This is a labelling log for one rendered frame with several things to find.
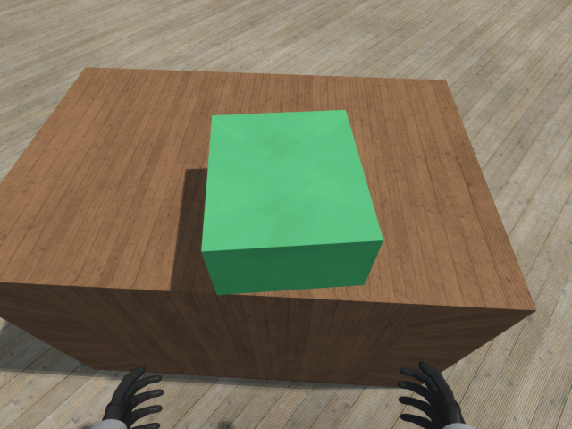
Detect carton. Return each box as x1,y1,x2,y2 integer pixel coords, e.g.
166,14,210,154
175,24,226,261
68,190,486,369
201,110,383,295

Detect pedestal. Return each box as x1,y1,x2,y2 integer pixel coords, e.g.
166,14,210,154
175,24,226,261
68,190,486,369
0,67,536,388

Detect right robot hand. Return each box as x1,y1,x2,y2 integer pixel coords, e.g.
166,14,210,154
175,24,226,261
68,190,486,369
397,361,465,429

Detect left robot hand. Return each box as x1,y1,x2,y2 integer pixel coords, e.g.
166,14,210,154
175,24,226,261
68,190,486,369
102,366,164,429

